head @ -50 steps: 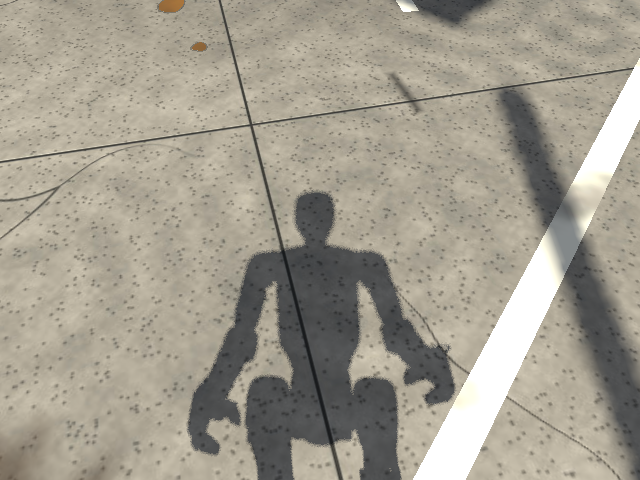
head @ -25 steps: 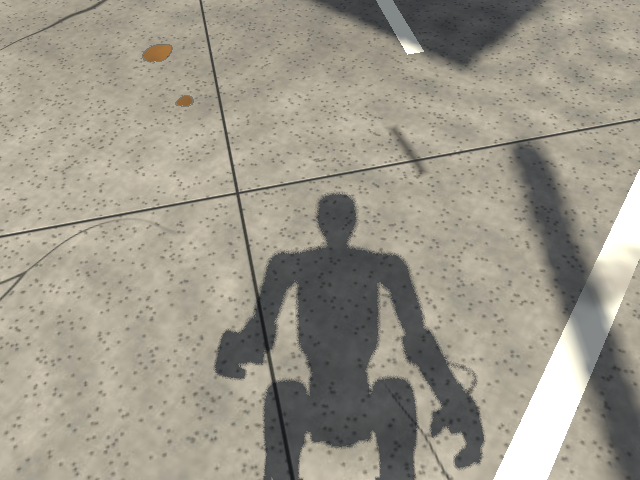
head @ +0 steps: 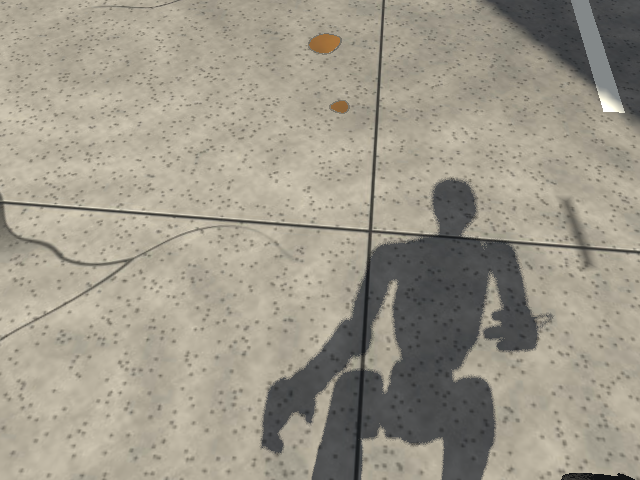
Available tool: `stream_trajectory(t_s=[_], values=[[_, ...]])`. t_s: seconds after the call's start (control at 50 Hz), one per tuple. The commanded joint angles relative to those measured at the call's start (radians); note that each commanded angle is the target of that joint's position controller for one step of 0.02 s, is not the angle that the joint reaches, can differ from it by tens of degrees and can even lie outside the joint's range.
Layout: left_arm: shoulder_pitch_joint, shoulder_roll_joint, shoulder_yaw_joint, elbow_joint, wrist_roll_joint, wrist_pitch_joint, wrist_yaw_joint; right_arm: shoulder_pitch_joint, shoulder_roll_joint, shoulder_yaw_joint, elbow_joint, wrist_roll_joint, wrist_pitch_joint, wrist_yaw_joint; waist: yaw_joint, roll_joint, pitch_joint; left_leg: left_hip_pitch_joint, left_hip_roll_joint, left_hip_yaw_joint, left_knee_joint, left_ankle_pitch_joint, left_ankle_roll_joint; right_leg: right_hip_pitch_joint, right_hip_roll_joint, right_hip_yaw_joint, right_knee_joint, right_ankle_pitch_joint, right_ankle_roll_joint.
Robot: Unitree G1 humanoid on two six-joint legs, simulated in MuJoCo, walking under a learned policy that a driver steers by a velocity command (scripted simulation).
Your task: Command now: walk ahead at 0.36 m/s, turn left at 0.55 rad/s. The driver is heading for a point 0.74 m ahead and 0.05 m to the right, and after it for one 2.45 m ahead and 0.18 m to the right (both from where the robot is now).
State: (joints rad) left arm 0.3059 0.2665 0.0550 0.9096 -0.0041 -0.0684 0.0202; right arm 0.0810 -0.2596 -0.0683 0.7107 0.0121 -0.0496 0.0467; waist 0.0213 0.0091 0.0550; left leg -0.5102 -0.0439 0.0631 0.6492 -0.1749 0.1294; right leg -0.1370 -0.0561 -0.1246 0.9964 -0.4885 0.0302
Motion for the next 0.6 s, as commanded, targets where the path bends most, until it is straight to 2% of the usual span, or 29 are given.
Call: stream_trajectory(t_s=[0.02,0.04,0.06,0.08,0.12,0.16,0.24,0.28,0.32,0.36,0.38,0.4,0.42,0.44,0.46,0.48,0.5,0.54,0.56,0.58,0.6], values=[[-0.09,0.142,0.017,-0.171,-0.037,-0.083,-0.021,0.239,-0.191,-0.056,-0.03,-0.017,-0.011,-0.019,-0.116,0.075,-0.32,0.772,0.362,-0.601,-0.268,0.538,0.284,-0.617,0.034,0.232,0.468,-0.028,-0.022],[-0.084,0.13,0.017,-0.157,-0.024,-0.076,-0.012,0.176,-0.154,-0.046,-0.035,-0.002,-0.015,-0.017,-0.063,-0.04,-0.21,0.605,0.307,-0.455,-0.272,0.59,0.224,-0.591,-0.014,0.21,0.365,0.033,-0.018],[-0.082,0.141,0.027,-0.147,-0.002,-0.061,-0.002,0.121,-0.111,-0.034,-0.048,0.007,-0.013,-0.021,-0.034,-0.046,-0.169,0.49,0.27,-0.377,-0.291,0.585,0.185,-0.543,-0.046,0.195,0.284,0.068,-0.013],[-0.064,0.141,0.031,-0.145,0.002,-0.042,-0.001,0.096,-0.101,-0.027,-0.06,-0.003,-0.011,-0.025,-0.008,-0.029,-0.145,0.39,0.249,-0.339,-0.32,0.614,0.175,-0.475,-0.056,0.193,0.252,0.093,-0.007],[-0.031,0.103,0.026,-0.148,0.01,-0.015,0.003,0.099,-0.128,-0.032,-0.052,-0.015,-0.016,-0.028,0.016,-0.004,-0.144,0.301,0.226,-0.278,-0.341,0.747,0.174,-0.416,-0.045,0.17,0.166,0.141,0.014],[-0.044,0.082,0.019,-0.158,0.014,-0.005,0.011,0.116,-0.148,-0.035,-0.038,-0.017,-0.018,-0.037,0.015,0.026,-0.155,0.29,0.201,-0.22,-0.337,0.821,0.159,-0.417,-0.028,0.156,0.049,0.217,0.027],[-0.136,0.069,0.008,-0.18,0.011,-0.001,0.004,0.12,-0.141,-0.027,-0.021,-0.006,0.007,-0.057,-0.023,0.073,-0.184,0.323,0.163,-0.162,-0.316,0.734,0.097,-0.379,-0.011,0.148,-0.195,0.426,0.029],[-0.181,0.076,0.008,-0.19,0.007,-0.003,-0.005,0.135,-0.139,-0.021,-0.006,-0.011,0.015,-0.061,-0.047,0.078,-0.18,0.346,0.175,-0.178,-0.306,0.664,0.086,-0.356,-0.001,0.15,-0.281,0.478,0.024],[-0.207,0.085,0.01,-0.198,0.008,-0.005,-0.012,0.14,-0.131,-0.015,0.009,-0.016,0.019,-0.06,-0.056,0.086,-0.164,0.37,0.199,-0.212,-0.283,0.611,0.086,-0.345,0.006,0.158,-0.337,0.454,0.013],[-0.213,0.096,0.015,-0.204,0.014,-0.011,-0.018,0.135,-0.121,-0.008,0.023,-0.014,0.019,-0.058,-0.05,0.092,-0.147,0.39,0.219,-0.252,-0.234,0.584,0.081,-0.328,0.016,0.158,-0.398,0.395,-0.014],[-0.189,0.095,0.017,-0.197,0.018,-0.016,-0.021,0.122,-0.112,-0.003,0.026,-0.009,0.019,-0.059,-0.029,0.089,-0.145,0.389,0.212,-0.261,-0.197,0.551,0.064,-0.284,0.024,0.151,-0.468,0.419,-0.033],[-0.153,0.097,0.019,-0.185,0.026,-0.022,-0.022,0.122,-0.102,0.002,0.032,-0.005,0.018,-0.06,-0.004,0.073,-0.15,0.371,0.181,-0.258,-0.157,0.48,0.03,-0.19,0.023,0.152,-0.58,0.572,-0.057],[-0.132,0.144,0.027,-0.182,0.039,-0.027,-0.016,0.16,-0.086,0.008,0.032,-0.021,0.008,-0.06,-0.022,0.016,-0.189,0.327,0.119,-0.236,-0.099,0.357,-0.017,-0.057,-0.059,0.235,-0.568,0.93,-0.092],[-0.141,0.18,0.032,-0.188,0.044,-0.021,-0.009,0.283,-0.067,0.011,0.05,-0.036,-0.001,-0.057,-0.094,-0.117,-0.252,0.203,0.046,-0.204,-0.035,0.067,-0.068,0.126,-0.178,0.33,-0.49,1.188,-0.19],[-0.125,0.09,0.013,-0.182,0.037,-0.006,-0.005,0.289,-0.061,0.016,0.07,-0.032,0.002,-0.062,-0.057,-0.178,-0.307,0.171,0.027,-0.172,0.018,-0.165,-0.112,0.157,-0.237,0.395,-0.493,1.136,-0.278],[-0.128,0.044,-0.002,-0.174,0.024,0.005,-0.007,0.242,-0.079,0.013,0.061,-0.024,0.016,-0.063,-0.047,-0.189,-0.291,0.17,0.038,-0.156,0.024,-0.263,-0.131,0.112,-0.252,0.439,-0.532,0.995,-0.296],[-0.153,0.045,-0.005,-0.172,0.02,0.016,-0.01,0.211,-0.075,0.011,0.057,-0.018,0.037,-0.067,-0.053,-0.176,-0.26,0.19,0.049,-0.146,-0.003,-0.259,-0.137,0.051,-0.236,0.448,-0.56,0.845,-0.277],[-0.231,0.078,0.001,-0.187,0.016,0.028,-0.02,0.208,-0.071,0.012,0.071,-0.024,0.078,-0.066,-0.081,-0.138,-0.178,0.288,0.064,-0.144,-0.157,-0.136,-0.121,-0.114,-0.148,0.357,-0.579,0.537,-0.182],[-0.237,0.085,0.005,-0.194,0.015,0.028,-0.025,0.202,-0.092,0.007,0.081,-0.026,0.088,-0.066,-0.058,-0.088,-0.127,0.263,0.061,-0.152,-0.182,-0.129,-0.101,-0.142,-0.082,0.283,-0.57,0.404,-0.134],[-0.232,0.087,0.007,-0.193,0.015,0.026,-0.028,0.192,-0.097,0.005,0.089,-0.024,0.088,-0.064,-0.04,-0.046,-0.1,0.218,0.059,-0.161,-0.188,-0.159,-0.079,-0.121,-0.042,0.234,-0.548,0.369,-0.106],[-0.228,0.087,0.008,-0.185,0.016,0.022,-0.027,0.188,-0.084,0.008,0.092,-0.024,0.083,-0.065,-0.038,-0.043,-0.097,0.207,0.067,-0.169,-0.201,-0.148,-0.069,-0.1,-0.031,0.22,-0.531,0.397,-0.096]])
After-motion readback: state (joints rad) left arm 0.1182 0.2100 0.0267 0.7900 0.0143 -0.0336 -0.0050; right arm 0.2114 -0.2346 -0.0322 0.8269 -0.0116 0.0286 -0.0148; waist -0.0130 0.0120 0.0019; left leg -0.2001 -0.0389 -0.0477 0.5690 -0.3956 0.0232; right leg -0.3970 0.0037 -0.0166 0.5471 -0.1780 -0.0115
